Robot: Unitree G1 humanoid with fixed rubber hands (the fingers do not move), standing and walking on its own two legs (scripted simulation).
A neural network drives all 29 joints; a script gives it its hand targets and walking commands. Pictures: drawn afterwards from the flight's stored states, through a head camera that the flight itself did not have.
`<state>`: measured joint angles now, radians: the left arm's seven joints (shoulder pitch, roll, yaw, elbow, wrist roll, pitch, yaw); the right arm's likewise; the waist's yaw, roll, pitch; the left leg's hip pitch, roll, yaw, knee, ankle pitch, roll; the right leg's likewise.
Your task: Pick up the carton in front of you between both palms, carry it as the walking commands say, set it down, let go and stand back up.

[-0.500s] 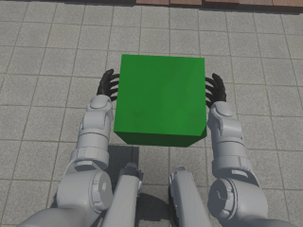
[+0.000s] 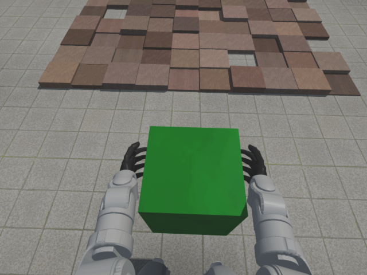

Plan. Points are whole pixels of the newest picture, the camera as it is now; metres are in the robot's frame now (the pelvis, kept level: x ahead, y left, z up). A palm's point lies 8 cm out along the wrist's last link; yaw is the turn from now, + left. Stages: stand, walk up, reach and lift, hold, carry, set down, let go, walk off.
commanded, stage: reach and lift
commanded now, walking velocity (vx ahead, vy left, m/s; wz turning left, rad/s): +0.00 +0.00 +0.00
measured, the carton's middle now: (191, 185) +0.34 +0.00 -0.09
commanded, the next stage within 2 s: hold in 1.32 s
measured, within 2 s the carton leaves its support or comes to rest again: neither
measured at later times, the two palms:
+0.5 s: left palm (117, 173) +0.29 +0.15 +0.06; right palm (272, 177) +0.30 -0.15 +0.07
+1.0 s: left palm (117, 164) +0.30 +0.15 +0.08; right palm (274, 167) +0.31 -0.15 +0.08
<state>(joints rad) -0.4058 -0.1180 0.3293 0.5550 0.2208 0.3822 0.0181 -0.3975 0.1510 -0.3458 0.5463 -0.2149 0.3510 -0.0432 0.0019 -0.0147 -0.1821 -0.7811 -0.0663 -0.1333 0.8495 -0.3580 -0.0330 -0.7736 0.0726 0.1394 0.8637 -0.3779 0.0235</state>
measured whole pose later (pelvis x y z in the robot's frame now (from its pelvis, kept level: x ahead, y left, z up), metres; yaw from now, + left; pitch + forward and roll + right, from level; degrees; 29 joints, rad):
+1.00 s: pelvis +0.02 +0.00 +0.05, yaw +0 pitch -4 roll +0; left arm -0.28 -0.16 0.25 0.33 0.28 0.67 -0.01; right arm -0.28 0.16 -0.26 0.33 -0.29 0.64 0.01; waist 0.00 0.00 -0.01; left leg -0.12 -0.03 -0.14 0.39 -0.20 -0.02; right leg -0.11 0.04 0.14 0.40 -0.22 0.01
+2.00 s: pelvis +0.01 +0.00 +0.05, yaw +0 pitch -7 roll +0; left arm -0.30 -0.16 0.26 0.26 0.29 0.76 -0.01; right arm -0.31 0.16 -0.27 0.26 -0.30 0.74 0.03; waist 0.00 0.00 0.01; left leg -0.05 -0.03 -0.13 0.36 -0.18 -0.02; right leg -0.04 0.03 0.13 0.37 -0.20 0.01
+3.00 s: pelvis +0.27 -0.04 +0.04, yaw +1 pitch +6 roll +0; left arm -0.19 -0.14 0.09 -0.33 0.10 1.21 0.09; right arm -0.15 0.13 -0.14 -0.39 -0.09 1.21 -0.11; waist -0.04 0.04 -0.10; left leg -0.25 0.09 0.07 0.84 -0.49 -0.03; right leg -0.34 0.00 -0.22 0.55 -0.32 -0.08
